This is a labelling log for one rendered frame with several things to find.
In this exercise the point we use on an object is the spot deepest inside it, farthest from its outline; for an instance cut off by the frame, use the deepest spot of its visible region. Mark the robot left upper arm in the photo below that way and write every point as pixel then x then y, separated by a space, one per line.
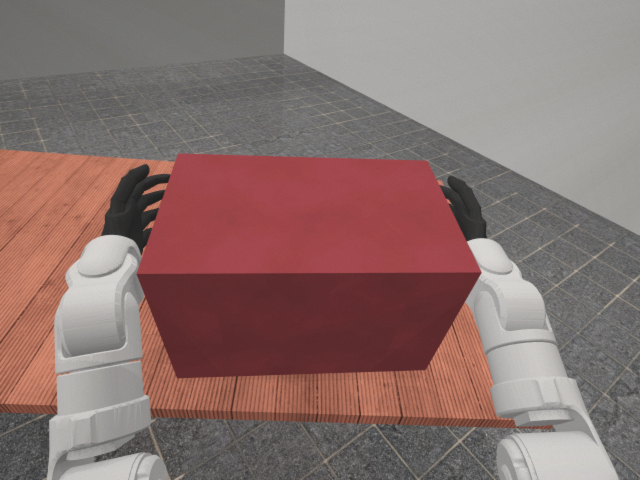
pixel 139 466

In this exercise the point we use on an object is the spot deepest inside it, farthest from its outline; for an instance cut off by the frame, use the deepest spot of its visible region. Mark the robot right hand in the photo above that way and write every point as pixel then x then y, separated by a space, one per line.
pixel 466 208

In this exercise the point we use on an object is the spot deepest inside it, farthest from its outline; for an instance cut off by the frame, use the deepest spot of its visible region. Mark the table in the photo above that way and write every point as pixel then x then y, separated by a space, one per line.
pixel 52 205

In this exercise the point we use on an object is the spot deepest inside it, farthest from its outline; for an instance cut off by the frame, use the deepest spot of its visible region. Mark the robot right upper arm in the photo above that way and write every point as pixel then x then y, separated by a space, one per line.
pixel 569 455

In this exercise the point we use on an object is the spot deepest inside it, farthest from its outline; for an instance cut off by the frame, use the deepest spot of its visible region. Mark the right robot forearm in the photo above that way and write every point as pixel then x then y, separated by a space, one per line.
pixel 531 385

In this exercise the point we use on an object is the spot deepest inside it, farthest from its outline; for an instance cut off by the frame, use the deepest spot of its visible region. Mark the left robot forearm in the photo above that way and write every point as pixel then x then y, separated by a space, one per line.
pixel 100 404

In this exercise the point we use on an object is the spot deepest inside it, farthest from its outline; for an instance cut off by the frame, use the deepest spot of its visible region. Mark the carton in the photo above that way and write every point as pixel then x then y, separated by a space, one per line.
pixel 273 265

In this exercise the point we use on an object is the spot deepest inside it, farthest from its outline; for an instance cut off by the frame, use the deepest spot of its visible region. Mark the robot left hand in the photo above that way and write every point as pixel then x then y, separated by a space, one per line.
pixel 125 216

